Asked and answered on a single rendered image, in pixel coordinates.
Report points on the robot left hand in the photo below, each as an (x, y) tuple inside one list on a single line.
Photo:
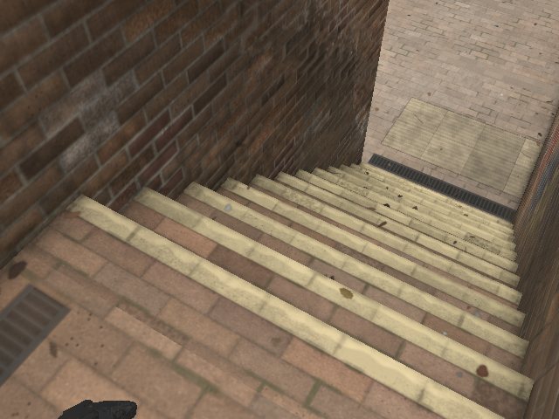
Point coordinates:
[(101, 410)]

